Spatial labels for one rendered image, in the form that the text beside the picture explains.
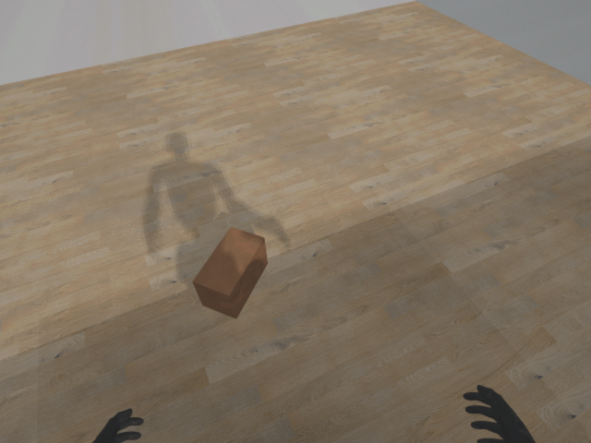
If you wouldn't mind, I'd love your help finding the carton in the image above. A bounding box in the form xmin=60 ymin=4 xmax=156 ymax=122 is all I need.
xmin=193 ymin=227 xmax=268 ymax=319

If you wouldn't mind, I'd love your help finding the robot right hand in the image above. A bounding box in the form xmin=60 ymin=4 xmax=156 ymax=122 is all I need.
xmin=464 ymin=385 xmax=536 ymax=443

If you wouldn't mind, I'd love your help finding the robot left hand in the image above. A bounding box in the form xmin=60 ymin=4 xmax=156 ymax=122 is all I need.
xmin=92 ymin=409 xmax=144 ymax=443

